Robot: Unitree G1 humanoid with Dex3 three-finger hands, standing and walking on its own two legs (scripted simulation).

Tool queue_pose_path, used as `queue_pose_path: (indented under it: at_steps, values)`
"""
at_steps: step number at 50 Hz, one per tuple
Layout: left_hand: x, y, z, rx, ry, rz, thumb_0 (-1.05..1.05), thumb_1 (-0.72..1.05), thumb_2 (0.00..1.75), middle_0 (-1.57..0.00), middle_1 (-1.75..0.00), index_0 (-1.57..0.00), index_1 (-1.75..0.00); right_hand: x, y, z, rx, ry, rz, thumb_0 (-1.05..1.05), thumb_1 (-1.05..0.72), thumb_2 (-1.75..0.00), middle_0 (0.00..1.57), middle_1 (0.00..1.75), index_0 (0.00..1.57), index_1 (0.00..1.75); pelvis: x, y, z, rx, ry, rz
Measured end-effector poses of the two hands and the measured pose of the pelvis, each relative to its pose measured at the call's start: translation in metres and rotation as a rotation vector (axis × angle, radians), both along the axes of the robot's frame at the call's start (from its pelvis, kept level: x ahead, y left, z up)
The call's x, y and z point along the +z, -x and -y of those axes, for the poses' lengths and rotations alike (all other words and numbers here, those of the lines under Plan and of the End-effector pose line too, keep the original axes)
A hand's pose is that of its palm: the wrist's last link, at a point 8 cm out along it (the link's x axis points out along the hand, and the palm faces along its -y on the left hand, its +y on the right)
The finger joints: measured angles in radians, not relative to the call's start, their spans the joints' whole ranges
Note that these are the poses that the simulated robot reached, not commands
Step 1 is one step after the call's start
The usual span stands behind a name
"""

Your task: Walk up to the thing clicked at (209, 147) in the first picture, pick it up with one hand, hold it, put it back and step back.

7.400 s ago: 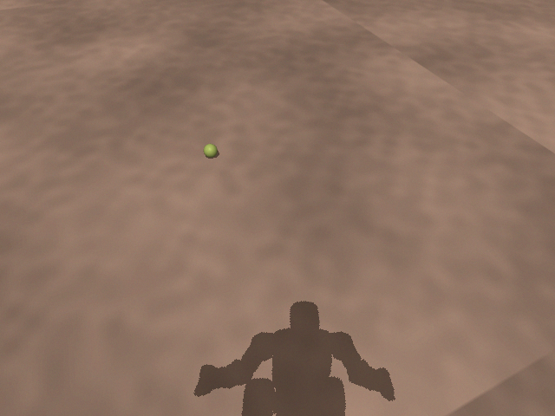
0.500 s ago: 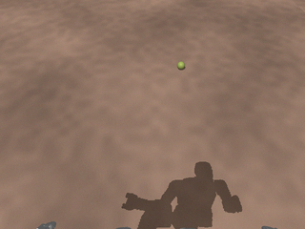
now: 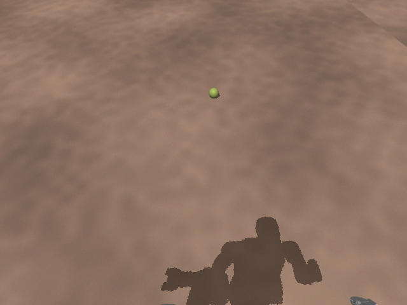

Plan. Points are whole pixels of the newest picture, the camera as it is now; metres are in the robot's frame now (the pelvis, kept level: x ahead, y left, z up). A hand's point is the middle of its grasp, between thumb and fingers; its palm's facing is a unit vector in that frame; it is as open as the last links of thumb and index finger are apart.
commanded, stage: walk up
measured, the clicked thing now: (213, 92) +1.62 -0.03 -0.72
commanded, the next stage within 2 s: stand in 0.58 s
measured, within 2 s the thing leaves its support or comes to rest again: neither
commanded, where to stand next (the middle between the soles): +0.04 +0.03 m, yaw -1 degrees
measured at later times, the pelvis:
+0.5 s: pelvis -0.01 +0.02 +0.02, yaw -2 degrees
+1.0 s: pelvis -0.01 +0.02 +0.02, yaw -1 degrees
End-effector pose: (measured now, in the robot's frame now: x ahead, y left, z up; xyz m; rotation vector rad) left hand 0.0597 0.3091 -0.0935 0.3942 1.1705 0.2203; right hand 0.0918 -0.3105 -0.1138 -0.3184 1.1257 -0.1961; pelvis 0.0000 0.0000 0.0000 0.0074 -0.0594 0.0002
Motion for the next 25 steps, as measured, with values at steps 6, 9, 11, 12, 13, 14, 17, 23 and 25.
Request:
queue_pose_path:
  at_steps: [6,9,11,12,13,14,17,23,25]
  values:
    - [0.001,-0.015,-0.003,-0.017,0.008,0.047,0.00,0.90,0.89,-0.21,-0.30,-0.21,-0.30,-0.008,0.019,-0.013,-0.001,-0.022,-0.036,0.01,-0.91,-0.90,0.20,0.30,0.21,0.30,0.000,0.006,-0.007,0.001,0.000,-0.014]
    - [-0.002,-0.025,-0.004,-0.006,0.029,0.063,0.00,0.90,0.89,-0.21,-0.30,-0.21,-0.30,-0.004,0.033,-0.022,-0.012,-0.024,-0.059,0.01,-0.91,-0.90,0.20,0.30,0.21,0.30,0.003,0.008,-0.009,-0.013,-0.029,-0.006]
    - [-0.002,-0.030,-0.002,-0.007,0.047,0.070,0.00,0.90,0.89,-0.20,-0.30,-0.21,-0.30,0.000,0.041,-0.025,-0.018,-0.027,-0.073,0.01,-0.91,-0.90,0.20,0.30,0.21,0.30,0.006,0.008,-0.010,-0.016,-0.016,-0.007]
    - [-0.003,-0.031,-0.001,-0.010,0.054,0.072,0.00,0.90,0.89,-0.20,-0.30,-0.21,-0.30,0.002,0.044,-0.026,-0.022,-0.027,-0.080,0.01,-0.91,-0.90,0.21,0.30,0.21,0.30,0.007,0.007,-0.011,-0.018,-0.009,-0.006]
    - [-0.003,-0.033,0.000,-0.014,0.061,0.074,0.00,0.90,0.89,-0.20,-0.30,-0.21,-0.30,0.004,0.046,-0.027,-0.027,-0.026,-0.084,0.01,-0.91,-0.90,0.21,0.30,0.21,0.30,0.008,0.007,-0.011,-0.020,-0.005,-0.006]
    - [-0.004,-0.034,0.000,-0.019,0.068,0.073,0.00,0.90,0.89,-0.20,-0.30,-0.21,-0.30,0.005,0.047,-0.027,-0.032,-0.025,-0.085,0.01,-0.91,-0.90,0.21,0.30,0.21,0.30,0.009,0.006,-0.011,-0.023,-0.004,-0.006]
    - [-0.004,-0.037,0.002,-0.026,0.083,0.062,0.00,0.90,0.89,-0.20,-0.30,-0.21,-0.30,0.010,0.048,-0.026,-0.044,-0.017,-0.077,0.01,-0.91,-0.90,0.21,0.30,0.21,0.30,0.012,0.005,-0.014,-0.026,-0.004,-0.007]
    - [-0.003,-0.037,0.002,-0.026,0.093,0.036,0.00,0.90,0.89,-0.20,-0.30,-0.21,-0.30,0.017,0.042,-0.024,-0.058,-0.004,-0.064,0.01,-0.91,-0.90,0.21,0.30,0.21,0.30,0.017,0.005,-0.018,-0.036,-0.002,-0.007]
    - [-0.003,-0.036,0.000,-0.022,0.092,0.026,0.00,0.90,0.89,-0.20,-0.30,-0.21,-0.30,0.018,0.039,-0.024,-0.060,-0.003,-0.058,0.01,-0.91,-0.90,0.21,0.30,0.21,0.30,0.018,0.005,-0.019,-0.038,-0.002,-0.007]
